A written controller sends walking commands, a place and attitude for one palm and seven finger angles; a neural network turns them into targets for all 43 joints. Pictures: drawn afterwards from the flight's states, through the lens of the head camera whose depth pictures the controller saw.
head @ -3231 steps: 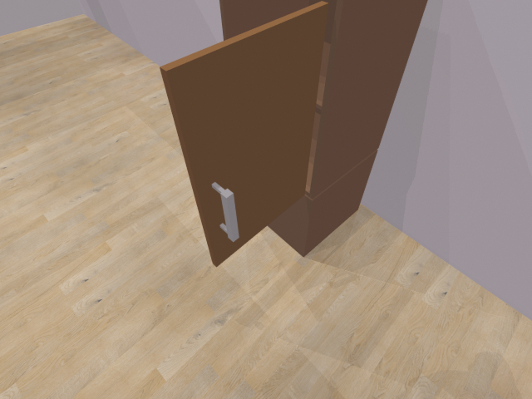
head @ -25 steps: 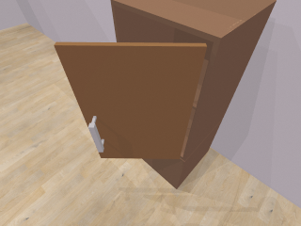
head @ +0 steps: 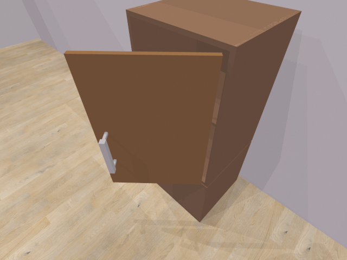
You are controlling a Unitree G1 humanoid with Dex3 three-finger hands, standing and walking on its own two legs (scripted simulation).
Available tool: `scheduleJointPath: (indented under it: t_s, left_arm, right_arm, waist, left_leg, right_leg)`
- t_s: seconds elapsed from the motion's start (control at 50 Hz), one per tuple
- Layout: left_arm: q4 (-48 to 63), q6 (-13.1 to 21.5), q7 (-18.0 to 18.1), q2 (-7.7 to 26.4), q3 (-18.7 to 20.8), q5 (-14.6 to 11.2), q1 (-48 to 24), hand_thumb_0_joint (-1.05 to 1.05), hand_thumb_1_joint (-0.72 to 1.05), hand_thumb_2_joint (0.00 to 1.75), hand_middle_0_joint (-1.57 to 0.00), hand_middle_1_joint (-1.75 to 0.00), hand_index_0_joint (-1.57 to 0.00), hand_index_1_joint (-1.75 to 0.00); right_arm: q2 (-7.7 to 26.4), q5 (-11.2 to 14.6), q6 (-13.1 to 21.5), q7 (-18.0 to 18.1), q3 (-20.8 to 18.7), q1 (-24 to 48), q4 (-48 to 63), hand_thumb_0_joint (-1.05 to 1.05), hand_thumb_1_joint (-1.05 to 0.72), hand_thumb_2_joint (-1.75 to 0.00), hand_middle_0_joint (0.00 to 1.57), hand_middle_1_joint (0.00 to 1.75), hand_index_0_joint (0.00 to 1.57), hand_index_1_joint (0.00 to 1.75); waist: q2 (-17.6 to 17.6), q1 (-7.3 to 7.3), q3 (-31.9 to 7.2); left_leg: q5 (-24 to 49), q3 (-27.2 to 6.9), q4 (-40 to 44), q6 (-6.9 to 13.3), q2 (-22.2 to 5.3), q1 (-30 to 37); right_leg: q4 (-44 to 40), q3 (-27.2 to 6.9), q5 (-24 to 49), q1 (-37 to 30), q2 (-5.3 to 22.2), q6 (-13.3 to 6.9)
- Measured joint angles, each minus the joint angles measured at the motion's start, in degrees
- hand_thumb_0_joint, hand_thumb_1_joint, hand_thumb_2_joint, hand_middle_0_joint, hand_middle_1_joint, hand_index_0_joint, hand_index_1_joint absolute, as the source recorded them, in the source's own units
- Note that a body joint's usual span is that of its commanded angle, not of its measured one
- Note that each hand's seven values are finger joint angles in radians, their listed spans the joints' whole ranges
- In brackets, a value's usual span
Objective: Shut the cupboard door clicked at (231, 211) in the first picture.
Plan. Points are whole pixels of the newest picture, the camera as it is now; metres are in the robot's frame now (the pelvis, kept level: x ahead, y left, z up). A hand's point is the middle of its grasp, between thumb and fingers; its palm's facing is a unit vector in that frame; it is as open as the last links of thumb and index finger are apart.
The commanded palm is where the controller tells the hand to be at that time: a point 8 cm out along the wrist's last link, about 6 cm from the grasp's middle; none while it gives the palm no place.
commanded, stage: come to a stop and stand still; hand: left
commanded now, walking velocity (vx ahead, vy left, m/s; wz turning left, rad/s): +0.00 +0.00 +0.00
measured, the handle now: (109, 153) +0.49 +0.26 -0.11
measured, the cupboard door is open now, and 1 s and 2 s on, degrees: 42 42 42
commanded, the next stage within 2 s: look again from close up in 0.92 s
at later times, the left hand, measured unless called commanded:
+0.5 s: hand out of the picture -0.01 +0.17 -0.18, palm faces +0.01 -0.98 -0.18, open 7.4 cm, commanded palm none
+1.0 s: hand out of the picture -0.02 +0.19 -0.17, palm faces +0.01 -0.99 -0.16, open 7.4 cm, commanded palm none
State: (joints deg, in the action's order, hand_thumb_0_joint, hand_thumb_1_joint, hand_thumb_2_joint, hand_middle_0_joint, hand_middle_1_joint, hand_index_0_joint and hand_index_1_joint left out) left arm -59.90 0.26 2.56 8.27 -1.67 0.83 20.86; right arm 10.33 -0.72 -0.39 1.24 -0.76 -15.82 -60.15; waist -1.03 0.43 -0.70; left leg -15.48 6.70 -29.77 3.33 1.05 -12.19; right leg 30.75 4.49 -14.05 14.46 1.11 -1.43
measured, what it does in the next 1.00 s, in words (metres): stands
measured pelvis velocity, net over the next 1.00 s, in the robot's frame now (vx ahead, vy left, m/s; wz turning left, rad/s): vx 0.00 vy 0.03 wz -0.02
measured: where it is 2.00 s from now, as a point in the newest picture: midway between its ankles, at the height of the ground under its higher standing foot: outside the picture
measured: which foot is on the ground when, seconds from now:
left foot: down 0.00-1.00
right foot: down 0.00-1.00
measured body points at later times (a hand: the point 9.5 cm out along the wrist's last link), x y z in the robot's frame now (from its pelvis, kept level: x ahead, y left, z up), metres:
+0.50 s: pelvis -0.02 +0.00 +0.00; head -0.01 +0.01 +0.45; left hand -0.01 +0.22 -0.16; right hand -0.06 -0.21 -0.15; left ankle +0.01 +0.08 -0.73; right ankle +0.03 -0.10 -0.73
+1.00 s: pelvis +0.00 +0.03 +0.01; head +0.00 +0.04 +0.46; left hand -0.02 +0.24 -0.16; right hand +0.00 -0.19 -0.15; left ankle +0.01 +0.08 -0.73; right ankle +0.03 -0.10 -0.73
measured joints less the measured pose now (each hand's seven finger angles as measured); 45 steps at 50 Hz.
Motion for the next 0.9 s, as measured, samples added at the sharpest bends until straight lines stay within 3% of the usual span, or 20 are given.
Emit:
scheduleJointPath:
  t_s: [0.32,0.56,0.9]
  left_arm:
    - [0.23,0.06,-0.2,0.49,0.88,0.15,-1.01,0.0,0.9,0.9,-0.2,-0.3,-0.2,-0.3]
    - [0.21,0.05,-0.03,0.46,1.33,0.11,-2.2,0.0,0.9,0.9,-0.2,-0.3,-0.2,-0.3]
    - [-1.37,0.17,0.26,-1.44,0.86,0.24,-1.34,0.0,0.9,0.9,-0.2,-0.3,-0.2,-0.3]
  right_arm:
    - [-1.59,-0.03,-0.18,-0.41,0.12,-1.84,-2.66,0.0,-0.9,-0.9,0.2,0.3,0.2,0.3]
    - [-3.23,-0.02,0.07,-0.27,0.3,-4.48,-5.01,0.0,-0.9,-0.9,0.2,0.3,0.2,0.3]
    - [-2.53,0.28,0.77,-0.04,0.14,0.43,-4.68,0.01,-0.92,-0.9,0.2,0.3,0.2,0.3]
  waist:
    - [1.63,0.0,0.85]
    - [1.88,0.44,2.22]
    - [1.31,-0.48,2.58]
  left_leg:
    - [2.01,-0.87,0.33,-0.85,-1.5,-2.11]
    - [2.68,-0.09,1.82,0.54,-0.23,-2.38]
    - [2.91,1.37,4.93,2.21,1.69,0.71]
  right_leg:
    - [-3.45,0.99,3.37,0.54,-1.55,-0.96]
    - [-4.22,0.17,4.13,1.24,-0.41,0.42]
    - [-5.01,-1.51,3.82,-0.46,1.19,2.31]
